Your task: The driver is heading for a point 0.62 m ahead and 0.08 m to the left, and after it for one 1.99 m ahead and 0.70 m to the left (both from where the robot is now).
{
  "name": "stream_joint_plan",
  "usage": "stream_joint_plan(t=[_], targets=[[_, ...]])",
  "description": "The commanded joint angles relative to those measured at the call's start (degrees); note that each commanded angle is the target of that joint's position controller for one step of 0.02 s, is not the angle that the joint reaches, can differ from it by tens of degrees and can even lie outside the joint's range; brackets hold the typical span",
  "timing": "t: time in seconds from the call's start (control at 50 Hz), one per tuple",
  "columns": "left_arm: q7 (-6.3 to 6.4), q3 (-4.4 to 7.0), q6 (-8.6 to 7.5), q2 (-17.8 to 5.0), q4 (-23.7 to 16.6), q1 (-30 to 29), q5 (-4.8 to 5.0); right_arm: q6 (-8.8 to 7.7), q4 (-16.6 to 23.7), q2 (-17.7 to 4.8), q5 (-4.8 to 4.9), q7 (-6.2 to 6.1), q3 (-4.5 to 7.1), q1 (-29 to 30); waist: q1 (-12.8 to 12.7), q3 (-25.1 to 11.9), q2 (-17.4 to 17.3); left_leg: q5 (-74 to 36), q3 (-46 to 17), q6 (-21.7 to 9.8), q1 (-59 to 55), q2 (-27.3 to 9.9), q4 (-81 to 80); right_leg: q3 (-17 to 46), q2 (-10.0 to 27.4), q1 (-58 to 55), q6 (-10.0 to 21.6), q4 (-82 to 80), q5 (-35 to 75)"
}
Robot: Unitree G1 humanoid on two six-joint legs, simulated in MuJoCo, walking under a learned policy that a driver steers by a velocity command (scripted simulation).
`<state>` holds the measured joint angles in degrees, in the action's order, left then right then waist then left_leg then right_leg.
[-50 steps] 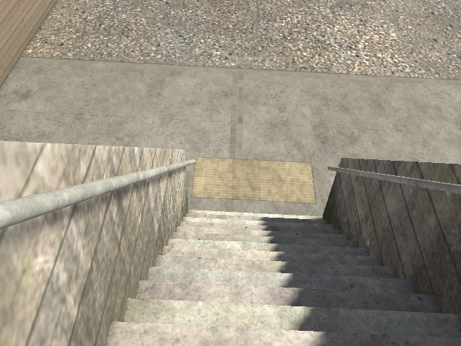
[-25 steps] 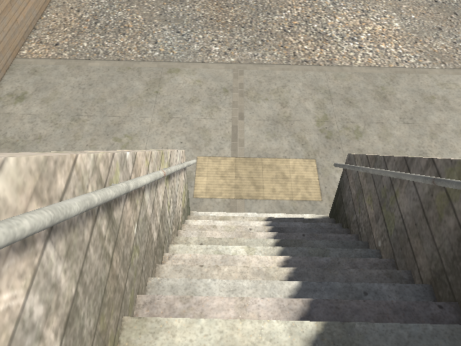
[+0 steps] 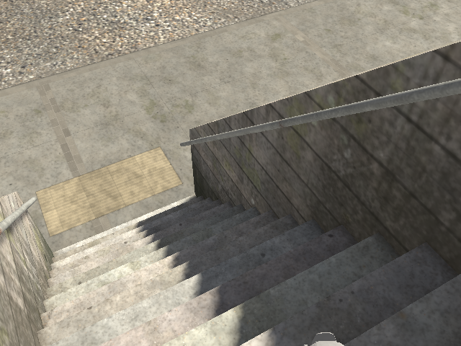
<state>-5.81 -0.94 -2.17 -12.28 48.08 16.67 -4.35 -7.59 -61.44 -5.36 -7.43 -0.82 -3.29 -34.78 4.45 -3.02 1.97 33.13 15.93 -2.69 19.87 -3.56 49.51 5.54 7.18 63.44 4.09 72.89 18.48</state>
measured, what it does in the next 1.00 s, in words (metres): goes down, turning left: right foot 0.22 m lower, then left foot 0.22 m lower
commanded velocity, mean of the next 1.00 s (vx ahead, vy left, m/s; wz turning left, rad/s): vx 0.49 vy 0.00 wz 0.28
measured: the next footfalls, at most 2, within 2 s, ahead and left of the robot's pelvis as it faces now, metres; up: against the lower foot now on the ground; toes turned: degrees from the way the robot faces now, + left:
right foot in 0.32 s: +0.32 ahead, -0.20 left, -0.22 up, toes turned -7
left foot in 0.94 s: +0.44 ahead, +0.11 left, -0.44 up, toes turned +27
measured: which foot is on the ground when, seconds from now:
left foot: down 0.00-0.30, up 0.32-0.92, down 0.94-1.00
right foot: up 0.00-0.30, down 0.32-0.92, up 0.94-1.00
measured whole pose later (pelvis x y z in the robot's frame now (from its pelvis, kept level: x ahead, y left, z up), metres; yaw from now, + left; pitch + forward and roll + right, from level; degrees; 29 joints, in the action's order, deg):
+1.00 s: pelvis +0.45 +0.00 -0.36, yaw +22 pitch +0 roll -5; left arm -3.7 1.4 -1.2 -8.4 67.0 33.0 -5.6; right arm -6.5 -62.3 -16.8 -5.9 2.4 5.2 -13.6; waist -5.0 1.1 -4.4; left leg 3.6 1.0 -3.6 7.6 -4.2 15.5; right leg -8.2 9.5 21.8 -3.5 105.1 -50.2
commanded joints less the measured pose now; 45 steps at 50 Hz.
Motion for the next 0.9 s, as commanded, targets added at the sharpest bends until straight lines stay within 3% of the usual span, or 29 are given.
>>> stream_joint_plan(t=[0.02,0.04,0.08,0.16,0.2,0.22,0.24,0.26,0.28,0.3,0.32,0.34,0.36,0.38,0.4,0.42,0.44,0.46,0.5,0.54,0.56,0.58,0.62,0.66,0.7,0.74,0.82,0.84,0.9], targets=[[-0.64,-1.03,0.24,0.5,-2.5,-3.0,-0.43,0.34,-3.3,-4.1,-0.66,-0.56,0.24,-8.8,-0.1,10.3,-6.1,-21.1,-27.5,-13.0,-14.9,-19.0,-15.8,2.9,1.7,20.4,0.5,-5.0,2.5],[-0.98,-0.91,0.38,0.0,-2.5,-4.5,-1.80,0.29,-3.6,-1.8,0.43,-1.24,-0.31,-12.4,2.0,11.3,-5.0,-16.4,-24.5,-12.2,-16.6,-17.2,-12.8,0.4,1.2,21.2,0.6,-11.9,9.3],[-1.12,-1.23,0.81,0.2,-1.2,-5.7,-2.04,0.56,-4.5,0.2,-0.24,-0.95,-0.98,-13.8,2.6,13.5,-3.3,-13.7,-20.6,-11.2,-7.5,-15.4,-10.6,-3.7,1.4,9.3,0.4,-21.0,20.9],[-1.16,-1.62,1.88,0.5,-3.9,-13.8,-1.70,1.13,-2.5,-5.9,-1.97,0.31,0.44,-8.2,2.3,13.7,-6.0,0.8,-12.4,-6.5,13.6,-13.4,-12.9,-10.7,-2.0,-29.7,-0.1,-29.3,19.4],[-0.54,-1.61,2.37,-1.1,-3.1,-14.7,-0.95,1.21,-2.9,-10.7,-0.32,-0.02,2.76,-4.9,2.6,17.0,-5.6,-1.6,-17.5,-6.1,-1.2,-17.0,-9.4,-5.3,0.1,-23.1,-0.4,-43.6,16.0],[4.33,2.07,1.29,-4.6,-2.6,-24.3,8.49,3.05,-0.7,-13.2,6.88,-0.39,5.16,-5.2,8.8,14.1,2.1,-11.6,-12.3,-2.4,-12.3,-8.7,-0.9,-12.0,-2.6,-26.3,-3.5,-50.4,17.1],[5.91,1.93,-0.15,-4.2,-1.0,-18.4,9.02,4.67,-1.9,-11.1,6.56,-2.16,4.93,-7.9,7.7,10.8,0.2,-11.9,-12.8,-3.1,-15.5,-7.5,9.6,-7.2,-0.1,-33.5,-4.0,-59.7,22.7],[1.63,-0.58,2.18,-1.0,1.6,-7.5,-4.62,5.23,-6.4,-9.2,-3.00,0.91,2.71,-11.2,0.3,10.4,-11.2,-13.0,-23.3,-2.3,-11.5,-15.9,9.5,-2.3,6.3,-40.3,2.1,-58.7,14.0],[1.74,2.53,2.27,-5.0,3.4,-1.0,-4.99,5.68,-7.2,-9.3,-1.01,2.42,3.67,-8.3,-3.9,12.2,-4.7,-10.9,-22.6,-0.4,-11.2,-14.0,17.6,-3.1,6.0,-46.3,2.0,-67.0,14.3],[2.60,5.31,1.34,-10.2,10.0,15.1,-3.29,6.82,-6.6,-11.4,-1.12,4.65,4.39,-7.2,-9.4,6.4,3.2,-6.2,-16.7,3.3,-2.3,-7.8,32.0,-7.6,3.2,-69.8,1.9,-70.4,22.1],[2.24,7.64,1.69,-13.6,13.6,27.9,-3.83,8.09,-7.7,-13.3,-0.29,7.39,5.24,-9.0,-15.1,-2.5,11.8,11.3,-17.6,5.3,12.2,-0.7,59.7,-5.5,5.9,-92.7,4.0,-57.2,16.6],[1.86,7.10,0.23,-18.7,12.1,24.8,-3.33,6.23,-6.5,-8.8,2.17,9.70,6.05,-15.8,-6.7,-13.9,13.7,12.4,-18.4,3.1,21.2,3.2,66.8,-6.3,7.1,-101.4,4.4,-29.6,48.1],[0.78,7.44,-0.32,-19.6,13.5,24.1,-2.43,3.93,-3.2,-6.1,4.04,9.39,5.49,-13.2,-6.2,-16.7,13.0,11.9,-16.6,3.5,27.1,2.8,70.7,-4.8,13.1,-101.4,6.7,-29.6,54.4],[0.12,7.12,-0.38,-15.1,12.4,18.0,-0.27,2.67,3.3,-0.9,4.82,8.01,2.31,-3.7,-9.2,-11.9,9.8,6.4,-19.7,0.3,43.1,0.1,64.5,6.6,19.5,-94.8,13.1,-40.8,6.9],[-0.53,6.11,0.25,-13.4,13.0,15.1,-1.82,1.28,1.8,-4.2,6.31,6.53,1.97,-1.6,-8.9,-4.5,1.3,3.1,-21.4,-1.9,37.7,-2.0,68.4,3.4,17.4,-77.4,11.7,-42.1,4.9],[-1.20,5.05,-0.29,-11.7,12.0,11.4,-3.92,0.63,2.0,-4.9,7.38,6.12,2.32,-3.4,-3.8,-0.7,-2.3,-3.7,-23.1,-3.0,35.5,-3.3,65.1,1.5,18.8,-66.2,9.2,-43.1,9.3],[-0.63,1.65,-2.21,-1.6,10.7,8.6,-3.31,1.46,2.2,-4.2,6.35,4.61,2.81,-4.6,0.8,4.9,-4.8,-23.1,-28.2,-3.4,29.8,-7.4,44.9,2.8,20.8,-48.5,8.5,-45.4,3.7],[0.85,0.72,-3.54,0.9,10.4,9.5,-1.97,2.47,3.7,-5.1,4.82,4.04,3.50,-1.4,1.7,9.4,1.1,-23.1,-25.7,-3.7,27.9,-6.6,40.7,0.9,17.5,-43.6,5.9,-47.2,2.2],[2.42,0.29,-4.94,-0.3,10.2,10.7,-0.27,3.82,1.6,-7.4,3.78,5.75,4.74,-1.1,0.0,9.3,1.5,-31.8,-23.9,-3.0,24.4,-3.8,29.7,-5.6,15.1,-36.4,9.2,-49.0,-7.0],[3.21,-0.34,-4.88,-0.6,10.5,11.7,-3.38,3.59,1.0,-5.8,2.60,6.47,4.25,-4.0,2.0,7.6,2.4,-35.1,-22.8,-2.2,21.8,-3.7,28.4,-4.0,15.2,-33.1,10.7,-44.8,-5.4],[3.58,0.14,-4.89,-1.4,11.3,14.0,-2.97,3.39,1.7,-6.4,1.52,6.91,4.30,-3.1,0.8,6.0,2.0,-36.7,-22.3,-2.0,25.5,-3.2,25.4,-5.3,14.1,-37.4,10.4,-43.1,-8.2],[4.45,-1.15,-5.10,3.2,13.9,16.3,-3.18,3.66,4.4,-5.7,0.96,6.70,3.22,2.6,-1.4,6.1,0.4,-45.3,-28.8,-2.2,34.0,-7.2,14.2,-2.1,16.3,-45.6,9.4,-42.3,-13.7],[5.76,-2.14,-5.25,3.8,16.9,21.5,-3.55,3.95,5.1,-6.4,1.99,6.11,3.01,6.8,-3.9,7.2,-2.0,-58.5,-28.1,-1.3,37.5,-6.3,5.5,-3.8,16.3,-48.3,8.7,-37.0,-20.9],[4.80,-2.96,-5.17,3.3,16.4,18.5,-5.13,5.00,4.6,-7.0,2.81,6.38,3.07,9.0,-2.6,8.7,0.0,-67.5,-21.7,-1.4,21.0,-4.9,2.9,-8.9,13.6,-34.0,5.3,-36.9,-32.4],[4.47,-2.50,-5.52,2.7,16.1,18.3,-4.08,6.07,6.0,-8.0,1.68,5.83,4.18,13.4,-4.0,12.3,0.6,-61.0,-17.5,-2.2,13.0,-3.4,-1.1,-11.8,13.1,-29.1,3.6,-37.4,-42.4],[4.47,-1.64,-5.84,0.7,18.3,20.5,-5.27,6.57,7.0,-6.4,2.04,5.23,3.92,16.5,-5.1,15.7,0.0,-60.4,-18.7,-1.8,11.2,-4.7,-4.0,-11.1,16.3,-32.8,2.3,-34.6,-43.8],[7.81,0.59,-3.22,-0.1,20.3,26.3,-2.53,6.52,10.3,-6.8,1.21,3.90,3.46,31.9,-13.2,18.4,0.4,-47.4,-16.9,-3.0,17.8,-5.3,-27.9,-5.2,18.6,-50.6,1.6,-30.2,-44.6],[7.89,1.43,-2.34,-1.8,20.2,28.9,-3.58,5.80,10.9,-6.0,0.54,3.53,3.53,34.2,-14.4,16.8,1.2,-46.2,-13.1,-2.7,11.9,-2.5,-23.7,-5.3,19.0,-49.3,2.0,-29.7,-39.4],[8.16,2.33,0.01,-2.0,20.2,26.7,-3.86,5.28,3.8,-8.9,0.30,3.35,5.10,25.4,-12.2,13.2,-0.2,-50.9,-17.7,-3.8,6.2,-7.7,-40.2,-6.8,17.6,-56.7,-2.0,-13.3,-38.4]])
Over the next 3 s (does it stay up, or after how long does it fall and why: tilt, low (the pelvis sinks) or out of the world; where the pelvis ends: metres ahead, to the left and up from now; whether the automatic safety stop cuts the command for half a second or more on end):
stays up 0.88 0.37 -0.91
